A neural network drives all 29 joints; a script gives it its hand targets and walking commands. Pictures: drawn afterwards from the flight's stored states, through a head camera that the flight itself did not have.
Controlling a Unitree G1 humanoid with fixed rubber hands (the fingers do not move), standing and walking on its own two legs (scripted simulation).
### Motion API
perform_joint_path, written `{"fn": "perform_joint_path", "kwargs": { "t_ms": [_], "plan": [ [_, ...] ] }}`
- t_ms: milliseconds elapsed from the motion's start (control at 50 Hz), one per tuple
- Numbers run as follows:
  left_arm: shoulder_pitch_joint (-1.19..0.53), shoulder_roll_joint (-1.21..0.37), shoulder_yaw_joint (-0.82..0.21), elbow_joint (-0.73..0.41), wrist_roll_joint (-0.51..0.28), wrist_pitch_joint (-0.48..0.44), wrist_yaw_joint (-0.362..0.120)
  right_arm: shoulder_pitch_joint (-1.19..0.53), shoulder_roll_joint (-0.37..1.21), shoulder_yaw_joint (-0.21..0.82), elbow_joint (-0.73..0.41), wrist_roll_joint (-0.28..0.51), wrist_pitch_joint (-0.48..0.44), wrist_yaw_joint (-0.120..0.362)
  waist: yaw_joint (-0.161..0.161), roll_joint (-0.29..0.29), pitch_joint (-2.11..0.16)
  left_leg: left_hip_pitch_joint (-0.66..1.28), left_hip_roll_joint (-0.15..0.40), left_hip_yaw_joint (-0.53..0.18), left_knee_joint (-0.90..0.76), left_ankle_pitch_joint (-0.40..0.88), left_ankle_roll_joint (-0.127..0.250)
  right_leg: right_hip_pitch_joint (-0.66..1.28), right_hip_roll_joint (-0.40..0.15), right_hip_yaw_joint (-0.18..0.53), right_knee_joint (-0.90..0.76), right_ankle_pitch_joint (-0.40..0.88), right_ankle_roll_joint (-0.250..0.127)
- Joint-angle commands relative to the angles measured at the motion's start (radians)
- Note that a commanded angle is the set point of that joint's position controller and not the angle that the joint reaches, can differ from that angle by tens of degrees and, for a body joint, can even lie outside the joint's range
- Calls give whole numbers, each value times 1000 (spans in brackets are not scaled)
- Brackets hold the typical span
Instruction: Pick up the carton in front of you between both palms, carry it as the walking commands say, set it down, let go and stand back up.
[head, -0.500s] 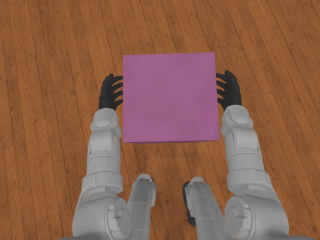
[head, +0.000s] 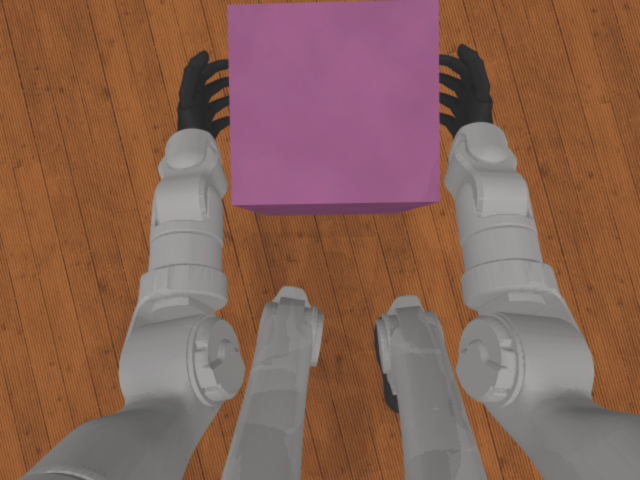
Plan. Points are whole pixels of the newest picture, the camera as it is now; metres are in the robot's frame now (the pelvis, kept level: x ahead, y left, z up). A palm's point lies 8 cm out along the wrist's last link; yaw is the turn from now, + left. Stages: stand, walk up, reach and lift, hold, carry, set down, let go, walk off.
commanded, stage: set down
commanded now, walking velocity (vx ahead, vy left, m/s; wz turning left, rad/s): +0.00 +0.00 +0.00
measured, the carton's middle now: (331, 134) +0.50 +0.05 -0.18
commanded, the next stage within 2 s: none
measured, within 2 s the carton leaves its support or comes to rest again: rests again in 0.98 s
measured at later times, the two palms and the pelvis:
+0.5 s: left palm (223, 137) +0.51 +0.21 -0.26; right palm (421, 129) +0.54 -0.09 -0.26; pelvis -0.02 +0.00 -0.10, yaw -1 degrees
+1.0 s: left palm (230, 148) +0.51 +0.21 -0.31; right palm (414, 139) +0.54 -0.09 -0.31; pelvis -0.01 +0.00 -0.14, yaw -1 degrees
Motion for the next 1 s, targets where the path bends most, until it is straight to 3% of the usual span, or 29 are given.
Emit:
{"fn": "perform_joint_path", "kwargs": {
  "t_ms": [0,260,520,600,680,780,980],
  "plan": [
    [-631,-885,-509,22,-111,-3,-208,-673,880,491,17,102,-15,195,32,28,-1058,659,-57,133,-84,342,-18,430,71,-126,-83,260,3],
    [-830,-798,-451,79,-123,10,-223,-871,782,411,98,114,-5,207,40,37,-980,539,-38,143,79,291,-14,256,61,-152,98,187,-7],
    [-984,-691,-512,66,-230,-22,-241,-1033,708,508,80,232,-31,181,79,7,-982,468,-13,157,271,375,-11,295,44,-149,295,277,-10],
    [-1016,-668,-528,25,-280,-33,-254,-1067,726,564,53,268,-43,168,106,-57,-988,412,-12,152,313,446,-6,364,45,-144,351,378,-13],
    [-966,-683,-529,51,-297,-34,-259,-1048,753,598,46,288,-52,158,118,-81,-1005,429,-14,146,342,508,4,381,49,-142,378,436,-14],
    [-912,-691,-491,126,-266,-36,-281,-987,751,548,116,263,-56,171,108,-69,-828,343,-11,142,363,450,14,275,48,-131,379,378,-21],
    [-995,-591,-449,132,-250,-58,-284,-1040,669,493,162,266,-71,174,112,-52,-665,245,3,139,379,315,30,226,44,-111,395,277,-40]
  ]
}}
